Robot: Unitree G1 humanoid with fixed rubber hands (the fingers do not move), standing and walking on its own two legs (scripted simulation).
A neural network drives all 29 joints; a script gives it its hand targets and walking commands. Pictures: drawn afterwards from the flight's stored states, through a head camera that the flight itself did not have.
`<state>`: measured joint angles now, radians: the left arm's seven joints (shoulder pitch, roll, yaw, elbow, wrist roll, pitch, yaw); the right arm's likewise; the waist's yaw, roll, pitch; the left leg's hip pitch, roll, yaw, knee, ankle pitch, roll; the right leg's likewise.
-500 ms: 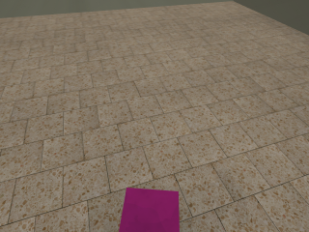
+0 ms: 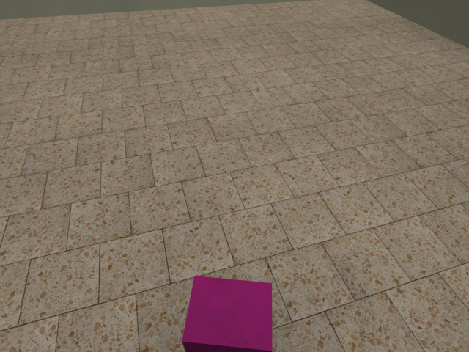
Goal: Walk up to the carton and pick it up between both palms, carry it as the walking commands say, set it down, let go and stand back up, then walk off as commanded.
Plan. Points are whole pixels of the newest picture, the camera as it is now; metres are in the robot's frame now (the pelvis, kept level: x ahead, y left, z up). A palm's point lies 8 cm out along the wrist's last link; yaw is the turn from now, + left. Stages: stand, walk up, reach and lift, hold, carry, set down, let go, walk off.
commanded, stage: stand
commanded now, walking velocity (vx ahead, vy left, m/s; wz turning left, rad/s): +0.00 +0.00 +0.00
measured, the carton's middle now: (229, 321) +0.39 +0.01 -0.65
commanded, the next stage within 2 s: walk off in 0.76 s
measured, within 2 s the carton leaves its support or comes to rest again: neither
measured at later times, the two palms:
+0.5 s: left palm out of the picture -0.09 +0.20 -0.14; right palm out of the picture -0.06 -0.22 -0.15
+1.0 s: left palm out of the picture -0.10 +0.18 -0.14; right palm out of the picture -0.08 -0.23 -0.15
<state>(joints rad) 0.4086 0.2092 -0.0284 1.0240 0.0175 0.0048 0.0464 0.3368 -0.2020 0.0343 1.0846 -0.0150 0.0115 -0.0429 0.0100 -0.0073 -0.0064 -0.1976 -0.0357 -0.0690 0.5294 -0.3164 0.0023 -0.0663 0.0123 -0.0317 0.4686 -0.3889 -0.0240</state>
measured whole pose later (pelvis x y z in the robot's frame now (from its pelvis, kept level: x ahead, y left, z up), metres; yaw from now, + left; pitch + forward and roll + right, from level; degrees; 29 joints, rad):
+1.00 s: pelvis -0.03 -0.02 +0.00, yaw +1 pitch -1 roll +0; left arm 0.40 0.12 -0.04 1.15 0.03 -0.02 0.05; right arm 0.34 -0.12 0.04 1.22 -0.01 0.02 -0.06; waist 0.02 0.00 0.01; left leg -0.22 -0.01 -0.10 0.49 -0.25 -0.03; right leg -0.09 0.04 -0.06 0.45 -0.34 -0.05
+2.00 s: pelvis -0.04 +0.20 +0.01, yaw +2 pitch +1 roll +3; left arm 0.35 0.19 0.05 1.01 0.04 0.00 0.08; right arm 0.28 -0.25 -0.07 0.97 -0.04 0.08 0.01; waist 0.02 0.02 0.03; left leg -0.51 0.00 -0.04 1.07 -0.30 -0.10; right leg -0.21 -0.15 -0.12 0.47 -0.26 0.02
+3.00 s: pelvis -0.08 +0.49 +0.00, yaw +2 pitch +1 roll +1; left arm 0.32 0.28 0.10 0.99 0.03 0.05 0.06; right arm 0.20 -0.24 -0.05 0.90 -0.04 0.04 0.03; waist 0.04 -0.05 0.06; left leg -0.28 0.04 0.08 0.53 -0.25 -0.01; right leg -0.39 -0.16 -0.02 0.82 -0.50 0.03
